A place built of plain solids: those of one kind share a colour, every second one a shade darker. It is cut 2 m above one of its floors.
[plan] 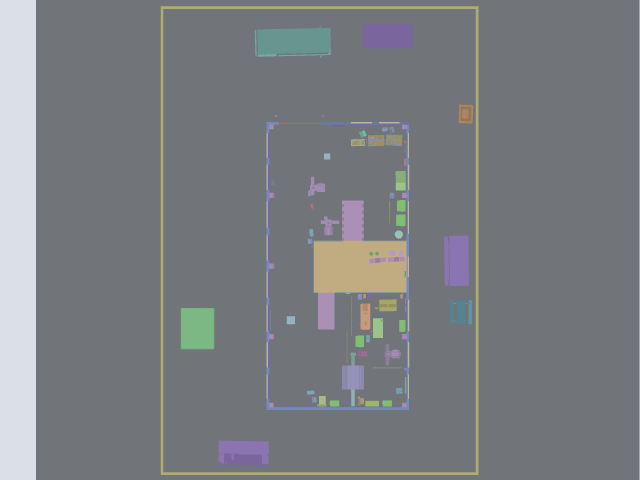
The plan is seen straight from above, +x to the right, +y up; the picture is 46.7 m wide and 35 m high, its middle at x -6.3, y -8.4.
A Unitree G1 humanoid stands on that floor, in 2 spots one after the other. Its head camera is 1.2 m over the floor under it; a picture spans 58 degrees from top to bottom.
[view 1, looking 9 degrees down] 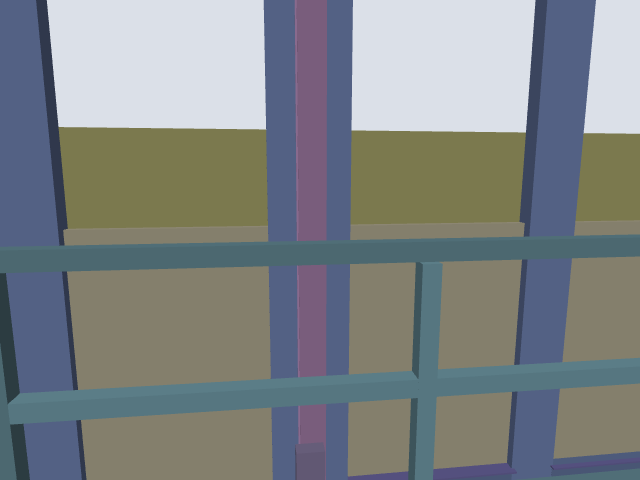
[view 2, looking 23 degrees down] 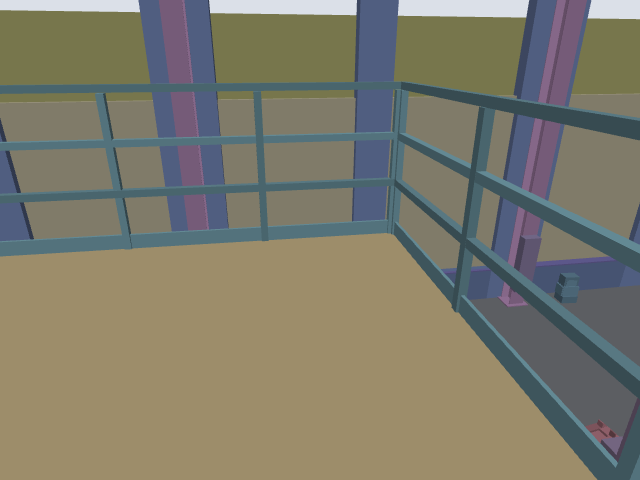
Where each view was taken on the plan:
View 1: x -5.84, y -10.71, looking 173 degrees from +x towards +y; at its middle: steel_column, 3.97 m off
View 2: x -3.90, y -9.49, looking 171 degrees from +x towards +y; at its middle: raised_floor_deck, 3.07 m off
